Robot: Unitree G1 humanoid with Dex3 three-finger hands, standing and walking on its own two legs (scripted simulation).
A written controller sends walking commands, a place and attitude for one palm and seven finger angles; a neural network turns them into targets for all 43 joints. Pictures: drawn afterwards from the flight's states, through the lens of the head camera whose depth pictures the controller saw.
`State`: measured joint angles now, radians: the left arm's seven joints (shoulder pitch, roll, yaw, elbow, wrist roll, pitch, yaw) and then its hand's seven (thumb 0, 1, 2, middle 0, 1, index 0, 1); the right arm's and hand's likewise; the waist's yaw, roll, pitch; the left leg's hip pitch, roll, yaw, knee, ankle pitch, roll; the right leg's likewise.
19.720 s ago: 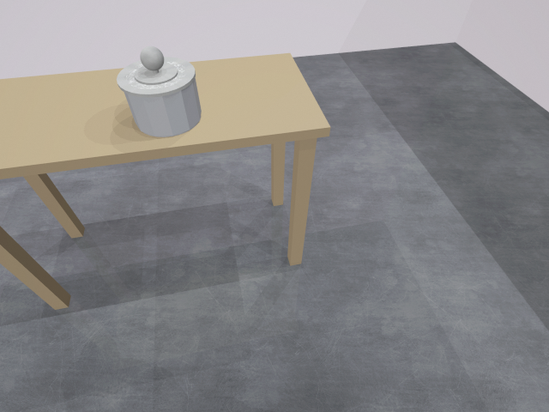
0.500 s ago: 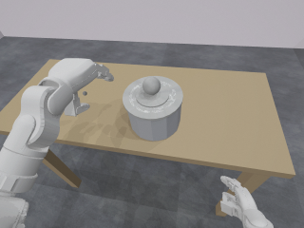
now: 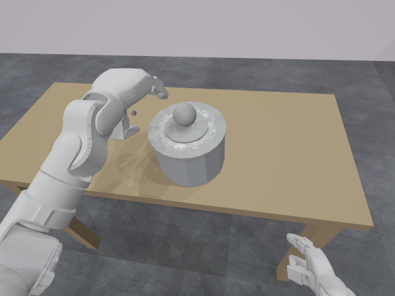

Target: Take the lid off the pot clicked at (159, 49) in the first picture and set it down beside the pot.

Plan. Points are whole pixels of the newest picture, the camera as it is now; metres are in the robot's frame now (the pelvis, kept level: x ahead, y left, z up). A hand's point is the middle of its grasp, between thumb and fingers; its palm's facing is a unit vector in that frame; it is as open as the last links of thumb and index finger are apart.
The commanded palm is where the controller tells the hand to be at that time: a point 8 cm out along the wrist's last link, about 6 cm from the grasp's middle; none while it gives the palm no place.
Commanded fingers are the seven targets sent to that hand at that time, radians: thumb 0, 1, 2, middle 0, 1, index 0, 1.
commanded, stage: move the open hand above the knob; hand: left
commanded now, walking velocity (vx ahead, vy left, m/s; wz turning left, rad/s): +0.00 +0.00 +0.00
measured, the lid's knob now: (184, 114) +0.46 +0.08 +0.11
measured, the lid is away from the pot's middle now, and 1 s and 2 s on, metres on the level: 0.00 0.00 0.00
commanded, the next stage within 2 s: lower the open fingers around the knob in 1.68 s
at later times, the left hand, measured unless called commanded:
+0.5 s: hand (174, 95) +0.43 +0.08 +0.20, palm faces -0.15 -0.03 -0.99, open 10.5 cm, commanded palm +0.40 +0.09 +0.26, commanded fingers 0.00 -0.37 1.48 -0.81 -0.08 -0.81 -0.08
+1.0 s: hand (180, 92) +0.44 +0.07 +0.20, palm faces -0.15 -0.03 -0.99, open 10.5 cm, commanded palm +0.40 +0.09 +0.26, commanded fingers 0.00 -0.37 1.48 -0.81 -0.08 -0.81 -0.08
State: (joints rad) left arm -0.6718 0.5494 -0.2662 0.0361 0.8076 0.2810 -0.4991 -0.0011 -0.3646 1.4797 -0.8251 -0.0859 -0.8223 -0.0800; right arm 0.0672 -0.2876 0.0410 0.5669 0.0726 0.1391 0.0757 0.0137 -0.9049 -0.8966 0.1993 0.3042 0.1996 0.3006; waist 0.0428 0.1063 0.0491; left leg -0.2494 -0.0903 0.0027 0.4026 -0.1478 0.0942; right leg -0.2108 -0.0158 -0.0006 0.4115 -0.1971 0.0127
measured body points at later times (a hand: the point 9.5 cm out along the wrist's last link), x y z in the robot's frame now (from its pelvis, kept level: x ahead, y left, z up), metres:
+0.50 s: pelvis +0.01 -0.02 +0.00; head +0.03 -0.07 +0.45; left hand +0.43 +0.08 +0.25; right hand +0.20 -0.25 -0.11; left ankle +0.04 +0.06 -0.74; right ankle +0.01 -0.14 -0.74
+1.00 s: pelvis +0.01 -0.03 +0.00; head +0.03 -0.08 +0.45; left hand +0.44 +0.07 +0.25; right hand +0.20 -0.26 -0.11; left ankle +0.04 +0.06 -0.74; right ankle +0.01 -0.14 -0.74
